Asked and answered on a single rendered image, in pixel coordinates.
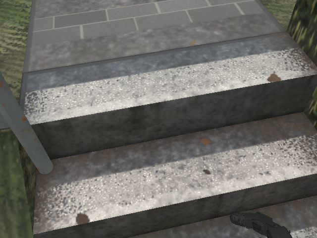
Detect stairs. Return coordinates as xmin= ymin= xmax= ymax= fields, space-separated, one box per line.
xmin=31 ymin=74 xmax=317 ymax=238

